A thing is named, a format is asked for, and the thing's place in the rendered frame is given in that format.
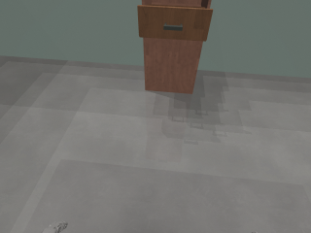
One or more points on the handle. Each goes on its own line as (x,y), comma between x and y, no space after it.
(173,27)

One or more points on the left robot hand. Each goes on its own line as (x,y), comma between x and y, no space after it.
(56,227)

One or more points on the cabinet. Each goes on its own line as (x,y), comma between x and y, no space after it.
(171,65)

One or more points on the drawer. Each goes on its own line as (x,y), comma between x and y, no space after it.
(195,20)

